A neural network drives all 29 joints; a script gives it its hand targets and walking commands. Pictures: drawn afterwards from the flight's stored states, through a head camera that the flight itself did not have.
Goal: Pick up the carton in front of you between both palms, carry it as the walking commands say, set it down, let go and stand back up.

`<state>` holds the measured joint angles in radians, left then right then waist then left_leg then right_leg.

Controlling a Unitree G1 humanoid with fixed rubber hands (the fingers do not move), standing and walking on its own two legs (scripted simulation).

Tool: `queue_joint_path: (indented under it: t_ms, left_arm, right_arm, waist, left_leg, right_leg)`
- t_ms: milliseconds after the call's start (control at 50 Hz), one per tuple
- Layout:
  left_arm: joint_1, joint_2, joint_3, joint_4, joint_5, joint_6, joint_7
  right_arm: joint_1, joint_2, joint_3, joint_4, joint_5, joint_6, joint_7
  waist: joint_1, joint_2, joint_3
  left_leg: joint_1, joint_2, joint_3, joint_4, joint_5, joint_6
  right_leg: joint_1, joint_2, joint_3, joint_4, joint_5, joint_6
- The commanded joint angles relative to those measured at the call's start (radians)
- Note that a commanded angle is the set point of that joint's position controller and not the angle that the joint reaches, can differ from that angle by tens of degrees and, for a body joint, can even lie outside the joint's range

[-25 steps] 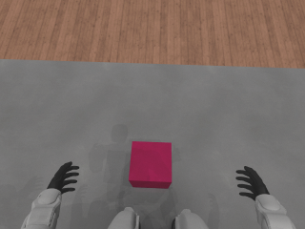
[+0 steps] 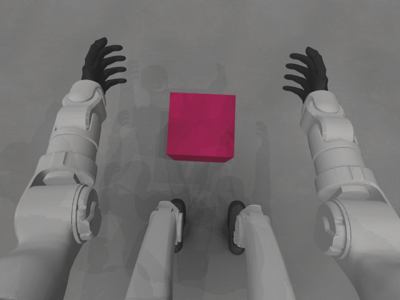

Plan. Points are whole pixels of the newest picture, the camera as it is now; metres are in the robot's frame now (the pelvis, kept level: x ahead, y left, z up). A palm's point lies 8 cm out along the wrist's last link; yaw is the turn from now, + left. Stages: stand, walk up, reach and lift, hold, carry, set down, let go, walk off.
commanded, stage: reach and lift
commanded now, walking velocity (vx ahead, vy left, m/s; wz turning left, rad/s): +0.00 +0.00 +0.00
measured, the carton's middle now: (201, 131) +0.49 +0.03 -0.52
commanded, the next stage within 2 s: none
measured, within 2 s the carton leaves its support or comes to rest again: leaves its support in 1.84 s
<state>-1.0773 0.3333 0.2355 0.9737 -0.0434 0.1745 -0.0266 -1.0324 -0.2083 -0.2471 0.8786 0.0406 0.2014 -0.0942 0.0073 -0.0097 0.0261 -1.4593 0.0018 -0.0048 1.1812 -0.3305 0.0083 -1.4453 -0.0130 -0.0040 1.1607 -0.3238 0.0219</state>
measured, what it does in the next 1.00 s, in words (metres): lowers itself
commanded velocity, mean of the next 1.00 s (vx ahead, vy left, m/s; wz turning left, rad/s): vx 0.00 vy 0.00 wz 0.00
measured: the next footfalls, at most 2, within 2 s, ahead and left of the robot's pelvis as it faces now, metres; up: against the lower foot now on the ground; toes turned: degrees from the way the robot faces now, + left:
none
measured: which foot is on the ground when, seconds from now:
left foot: down 0.00-1.00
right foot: down 0.00-1.00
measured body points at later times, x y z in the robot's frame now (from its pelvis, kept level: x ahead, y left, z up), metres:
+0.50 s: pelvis +0.01 +0.00 -0.13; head +0.35 +0.01 +0.17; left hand +0.50 +0.22 -0.30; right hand +0.51 -0.18 -0.30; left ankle +0.10 +0.11 -0.61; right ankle +0.10 -0.13 -0.61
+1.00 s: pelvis -0.03 -0.01 -0.27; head +0.34 +0.01 -0.03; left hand +0.51 +0.21 -0.47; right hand +0.52 -0.17 -0.46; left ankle +0.10 +0.11 -0.61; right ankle +0.10 -0.13 -0.61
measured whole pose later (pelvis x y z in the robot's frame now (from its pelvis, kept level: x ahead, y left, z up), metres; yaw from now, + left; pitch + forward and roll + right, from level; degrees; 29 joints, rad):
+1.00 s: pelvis -0.03 -0.01 -0.27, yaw -1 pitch +38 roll -2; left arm -1.41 0.43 0.04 1.19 -0.27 -0.01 0.08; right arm -1.42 -0.33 -0.04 1.14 0.28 0.02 -0.16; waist 0.02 -0.03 0.35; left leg -2.30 0.01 -0.02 2.16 -0.52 0.00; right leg -2.29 0.02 0.00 2.14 -0.51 0.03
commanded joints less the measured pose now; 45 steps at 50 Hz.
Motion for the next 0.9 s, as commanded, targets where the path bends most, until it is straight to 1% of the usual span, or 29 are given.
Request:
queue_joint_path:
  t_ms: [0, 40, 100, 180, 240, 320, 380, 420, 500, 560, 620, 660, 700, 740, 800, 840, 880]
  left_arm:
    - [-0.291, 0.131, 0.042, -0.059, 0.027, -0.035, 0.005]
    - [-0.292, 0.117, 0.059, -0.05, 0.045, -0.054, 0.007]
    - [-0.276, 0.08, 0.083, -0.049, 0.07, -0.09, 0.009]
    - [-0.224, 0.039, 0.109, -0.041, 0.094, -0.13, 0.012]
    - [-0.165, 0.018, 0.112, -0.025, 0.092, -0.151, 0.018]
    - [-0.131, 0.038, 0.084, -0.046, 0.049, -0.178, 0.034]
    - [-0.14, 0.087, 0.039, -0.089, -0.013, -0.193, 0.051]
    - [-0.154, 0.111, 0.002, -0.125, -0.056, -0.195, 0.059]
    - [-0.205, 0.154, -0.052, -0.179, -0.122, -0.182, 0.071]
    - [-0.263, 0.185, -0.071, -0.185, -0.148, -0.161, 0.076]
    - [-0.333, 0.193, -0.086, -0.124, -0.164, -0.144, 0.083]
    - [-0.376, 0.19, -0.094, -0.064, -0.167, -0.138, 0.087]
    - [-0.414, 0.19, -0.101, 0.001, -0.167, -0.139, 0.09]
    - [-0.449, 0.195, -0.109, 0.06, -0.167, -0.146, 0.092]
    - [-0.498, 0.208, -0.125, 0.125, -0.174, -0.165, 0.095]
    - [-0.529, 0.216, -0.139, 0.15, -0.184, -0.177, 0.097]
    - [-0.559, 0.228, -0.154, 0.15, -0.198, -0.19, 0.1]
  right_arm:
    - [-0.264, -0.11, -0.049, -0.069, -0.029, -0.036, -0.011]
    - [-0.259, -0.101, -0.065, -0.06, -0.045, -0.056, -0.011]
    - [-0.247, -0.075, -0.087, -0.05, -0.072, -0.094, -0.001]
    - [-0.204, -0.039, -0.105, -0.038, -0.093, -0.138, 0.008]
    - [-0.154, -0.026, -0.104, -0.02, -0.094, -0.161, 0.01]
    - [-0.136, -0.036, -0.064, -0.036, -0.057, -0.186, 0.001]
    - [-0.142, -0.058, 0.002, -0.077, 0.002, -0.197, -0.018]
    - [-0.151, -0.074, 0.045, -0.114, 0.042, -0.195, -0.03]
    - [-0.202, -0.11, 0.094, -0.18, 0.104, -0.18, -0.054]
    - [-0.263, -0.125, 0.105, -0.198, 0.129, -0.158, -0.07]
    - [-0.335, -0.128, 0.106, -0.138, 0.139, -0.137, -0.08]
    - [-0.382, -0.132, 0.106, -0.074, 0.142, -0.131, -0.082]
    - [-0.425, -0.141, 0.108, -0.002, 0.144, -0.132, -0.08]
    - [-0.458, -0.153, 0.111, 0.064, 0.146, -0.141, -0.076]
    - [-0.508, -0.171, 0.122, 0.138, 0.159, -0.162, -0.069]
    - [-0.544, -0.181, 0.135, 0.166, 0.173, -0.177, -0.065]
    - [-0.578, -0.192, 0.152, 0.17, 0.192, -0.191, -0.064]
  waist:
    - [0.003, 0.051, -0.973]
    - [0.004, 0.055, -1.013]
    - [0.004, 0.057, -1.002]
    - [0.01, 0.049, -0.97]
    - [0.013, 0.039, -0.952]
    - [0.021, 0.024, -1.003]
    - [0.029, 0.013, -1.113]
    - [0.031, 0.01, -1.192]
    - [0.034, 0.012, -1.272]
    - [0.038, 0.015, -1.263]
    - [0.042, 0.02, -1.145]
    - [0.04, 0.024, -1.052]
    - [0.034, 0.023, -0.968]
    - [0.03, 0.02, -0.906]
    - [0.028, 0.02, -0.849]
    - [0.029, 0.022, -0.835]
    - [0.032, 0.025, -0.86]
  left_leg:
    - [0.486, -0.056, 0.013, -0.146, 0.05, -0.041]
    - [0.492, -0.059, 0.01, -0.138, 0.109, -0.041]
    - [0.444, -0.059, 0.003, -0.106, 0.176, -0.042]
    - [0.315, -0.057, 0.0, -0.016, 0.252, -0.042]
    - [0.201, -0.057, -0.004, 0.082, 0.294, -0.04]
    - [0.09, -0.059, -0.011, 0.223, 0.367, -0.039]
    - [0.051, -0.056, -0.009, 0.33, 0.417, -0.038]
    - [0.047, -0.053, -0.004, 0.395, 0.427, -0.038]
    - [0.019, -0.049, 0.012, 0.503, 0.364, -0.04]
    - [-0.04, -0.042, 0.027, 0.555, 0.252, -0.041]
    - [-0.137, -0.031, 0.036, 0.59, 0.099, -0.04]
    - [-0.191, -0.021, 0.032, 0.611, 0.013, -0.036]
    - [-0.238, -0.013, 0.026, 0.635, -0.05, -0.034]
    - [-0.27, -0.007, 0.019, 0.662, -0.083, -0.032]
    - [-0.296, 0.0, 0.008, 0.702, -0.09, -0.031]
    - [-0.301, 0.004, 0.002, 0.729, -0.076, -0.031]
    - [-0.282, 0.007, -0.001, 0.757, -0.042, -0.033]
  right_leg:
    - [0.375, 0.084, -0.048, -0.097, 0.011, 0.017]
    - [0.353, 0.09, -0.047, -0.091, 0.051, 0.016]
    - [0.272, 0.091, -0.042, -0.065, 0.099, 0.015]
    - [0.14, 0.089, -0.034, 0.016, 0.157, 0.017]
    - [0.029, 0.089, -0.028, 0.114, 0.193, 0.019]
    - [-0.057, 0.09, -0.025, 0.262, 0.264, 0.024]
    - [-0.045, 0.088, -0.024, 0.371, 0.33, 0.027]
    - [-0.026, 0.087, -0.027, 0.435, 0.35, 0.027]
    - [-0.014, 0.087, -0.036, 0.54, 0.309, 0.025]
    - [-0.007, 0.088, -0.039, 0.594, 0.224, 0.019]
    - [-0.068, 0.081, -0.04, 0.632, 0.082, 0.017]
    - [-0.125, 0.071, -0.037, 0.655, -0.001, 0.017]
    - [-0.171, 0.061, -0.033, 0.681, -0.055, 0.016]
    - [-0.203, 0.054, -0.028, 0.708, -0.082, 0.016]
    - [-0.236, 0.049, -0.02, 0.753, -0.088, 0.014]
    - [-0.248, 0.047, -0.016, 0.783, -0.076, 0.013]
    - [-0.241, 0.045, -0.016, 0.814, -0.046, 0.014]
